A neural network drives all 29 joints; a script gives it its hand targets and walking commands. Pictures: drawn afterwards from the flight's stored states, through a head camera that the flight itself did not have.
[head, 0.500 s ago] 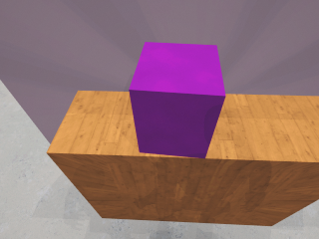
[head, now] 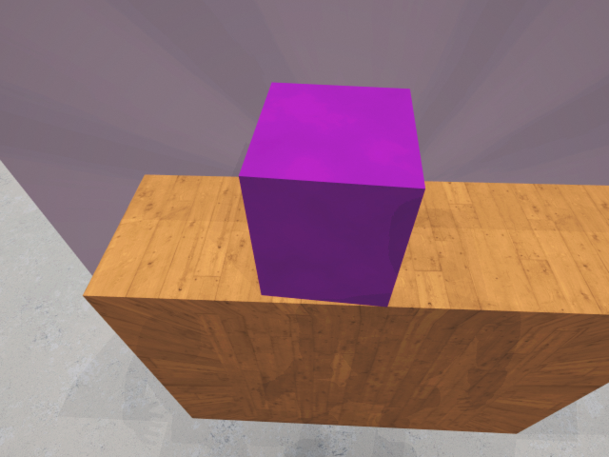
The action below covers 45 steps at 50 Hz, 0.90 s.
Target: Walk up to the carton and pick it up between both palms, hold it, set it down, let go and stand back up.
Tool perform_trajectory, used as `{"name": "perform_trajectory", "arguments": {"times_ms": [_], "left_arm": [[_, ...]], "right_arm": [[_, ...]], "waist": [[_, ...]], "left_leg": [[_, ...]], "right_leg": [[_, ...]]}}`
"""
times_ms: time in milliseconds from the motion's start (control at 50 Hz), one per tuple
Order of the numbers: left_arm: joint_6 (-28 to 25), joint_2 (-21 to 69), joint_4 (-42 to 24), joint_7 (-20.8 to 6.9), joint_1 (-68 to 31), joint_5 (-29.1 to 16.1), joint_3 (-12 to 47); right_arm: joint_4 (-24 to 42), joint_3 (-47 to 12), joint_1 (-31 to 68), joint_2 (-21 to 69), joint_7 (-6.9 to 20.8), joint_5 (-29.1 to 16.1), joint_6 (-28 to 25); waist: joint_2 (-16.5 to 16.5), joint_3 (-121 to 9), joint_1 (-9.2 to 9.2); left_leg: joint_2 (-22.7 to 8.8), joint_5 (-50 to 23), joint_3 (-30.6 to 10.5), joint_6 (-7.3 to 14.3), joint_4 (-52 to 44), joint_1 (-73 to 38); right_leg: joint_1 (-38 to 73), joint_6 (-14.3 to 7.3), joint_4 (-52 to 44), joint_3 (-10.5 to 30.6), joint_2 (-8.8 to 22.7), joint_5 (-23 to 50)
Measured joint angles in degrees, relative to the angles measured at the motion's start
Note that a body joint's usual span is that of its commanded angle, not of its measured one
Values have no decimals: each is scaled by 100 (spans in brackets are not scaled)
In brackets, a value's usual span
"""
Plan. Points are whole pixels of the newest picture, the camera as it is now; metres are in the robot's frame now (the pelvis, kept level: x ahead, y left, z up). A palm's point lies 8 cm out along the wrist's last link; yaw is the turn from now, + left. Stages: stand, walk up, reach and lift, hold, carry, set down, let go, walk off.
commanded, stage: stand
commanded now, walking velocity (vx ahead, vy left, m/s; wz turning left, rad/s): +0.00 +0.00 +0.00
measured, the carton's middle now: (331, 198) +0.45 -0.01 +0.09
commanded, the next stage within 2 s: none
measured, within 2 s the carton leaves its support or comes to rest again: neither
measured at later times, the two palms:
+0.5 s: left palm out of the picture +0.02 +0.25 -0.13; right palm out of the picture +0.02 -0.25 -0.13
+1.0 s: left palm out of the picture +0.02 +0.24 -0.13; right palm out of the picture +0.02 -0.25 -0.13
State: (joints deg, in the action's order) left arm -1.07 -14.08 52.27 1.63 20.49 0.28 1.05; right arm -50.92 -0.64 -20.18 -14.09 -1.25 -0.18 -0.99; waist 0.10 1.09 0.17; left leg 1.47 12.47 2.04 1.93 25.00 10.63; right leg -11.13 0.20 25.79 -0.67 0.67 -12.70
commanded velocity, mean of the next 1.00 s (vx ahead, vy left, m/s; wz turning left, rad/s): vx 0.00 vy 0.00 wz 0.00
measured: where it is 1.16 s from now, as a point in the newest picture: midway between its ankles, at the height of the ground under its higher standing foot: outside the picture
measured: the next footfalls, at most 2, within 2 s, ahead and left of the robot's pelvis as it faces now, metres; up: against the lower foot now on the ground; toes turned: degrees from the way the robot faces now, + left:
none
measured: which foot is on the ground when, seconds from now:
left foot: down 0.00-1.00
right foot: down 0.00-1.00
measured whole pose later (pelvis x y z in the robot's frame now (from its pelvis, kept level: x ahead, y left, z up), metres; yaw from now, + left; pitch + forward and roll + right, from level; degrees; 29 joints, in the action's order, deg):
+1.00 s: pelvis +0.01 +0.00 +0.00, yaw +0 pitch -1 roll +0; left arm -0.9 -12.8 56.0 2.2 20.1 0.1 1.3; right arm -55.3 -1.1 -20.0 -12.6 -2.0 -0.4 -0.9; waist 0.4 0.8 0.2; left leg 1.4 12.7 1.7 1.7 23.6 9.4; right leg -9.9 0.2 24.3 -0.5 0.5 -12.9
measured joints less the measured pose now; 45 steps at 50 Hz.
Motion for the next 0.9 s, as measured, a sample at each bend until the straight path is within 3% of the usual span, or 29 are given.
{"name": "perform_trajectory", "arguments": {"times_ms": [900], "left_arm": [[16, 118, 339, 48, -9, -14, 15]], "right_arm": [[-409, -46, 10, 134, -67, -14, 8]], "waist": [[25, -57, -3]], "left_leg": [[-22, 35, -27, -27, -126, -104]], "right_leg": [[109, -6, -147, 24, -26, -21]]}}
